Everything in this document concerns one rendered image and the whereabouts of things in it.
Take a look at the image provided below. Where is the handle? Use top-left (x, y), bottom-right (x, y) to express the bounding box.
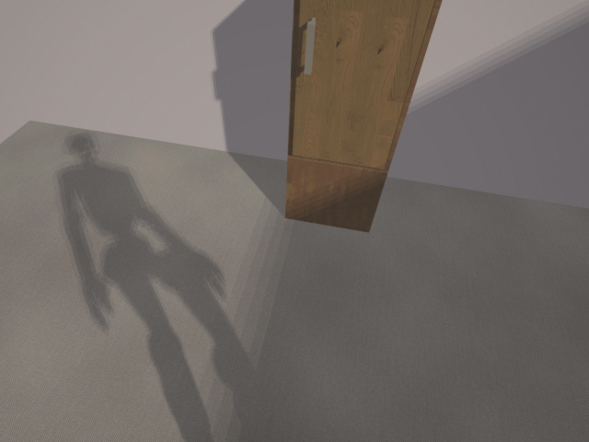
top-left (304, 17), bottom-right (316, 75)

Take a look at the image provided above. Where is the cupboard door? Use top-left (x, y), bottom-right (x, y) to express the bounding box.
top-left (293, 0), bottom-right (434, 169)

